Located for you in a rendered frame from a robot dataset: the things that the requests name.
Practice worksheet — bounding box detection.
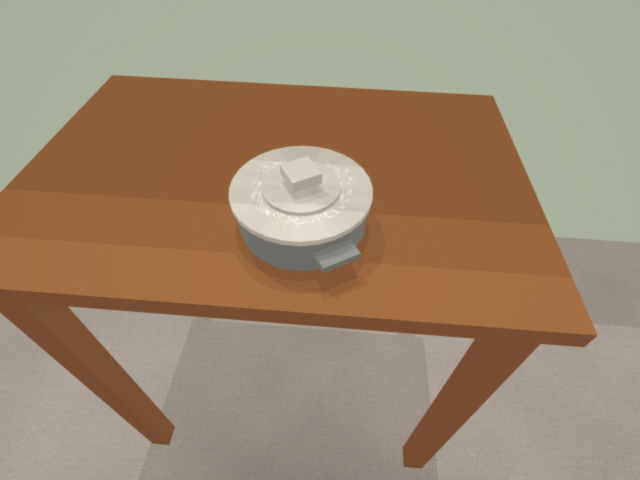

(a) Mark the knob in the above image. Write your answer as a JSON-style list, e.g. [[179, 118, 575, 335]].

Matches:
[[280, 156, 322, 193]]

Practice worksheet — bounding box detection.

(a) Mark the pot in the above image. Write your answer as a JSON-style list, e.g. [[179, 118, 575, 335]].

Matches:
[[238, 216, 367, 273]]

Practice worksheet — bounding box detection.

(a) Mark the lid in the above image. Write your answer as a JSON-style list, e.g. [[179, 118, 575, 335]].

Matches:
[[229, 146, 373, 246]]

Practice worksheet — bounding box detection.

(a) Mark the table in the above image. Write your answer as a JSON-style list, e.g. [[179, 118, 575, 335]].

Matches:
[[0, 75, 598, 468]]

